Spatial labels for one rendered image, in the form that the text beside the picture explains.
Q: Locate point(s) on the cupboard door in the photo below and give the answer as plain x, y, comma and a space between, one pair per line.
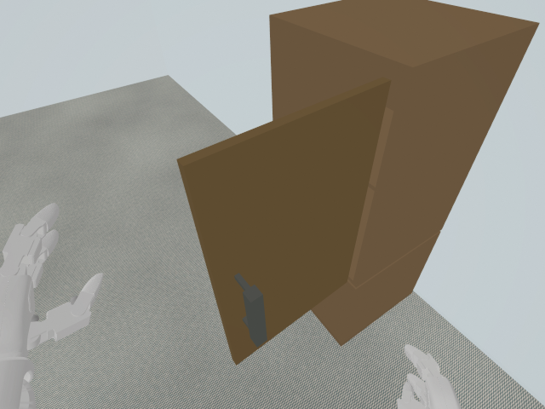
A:
281, 204

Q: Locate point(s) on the robot left hand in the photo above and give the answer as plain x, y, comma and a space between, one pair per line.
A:
27, 248

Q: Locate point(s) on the robot left forearm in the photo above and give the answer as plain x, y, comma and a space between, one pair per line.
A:
15, 389

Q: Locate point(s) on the robot right hand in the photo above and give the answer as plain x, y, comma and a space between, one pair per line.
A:
436, 392

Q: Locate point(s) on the handle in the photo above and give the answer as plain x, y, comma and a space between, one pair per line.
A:
255, 312

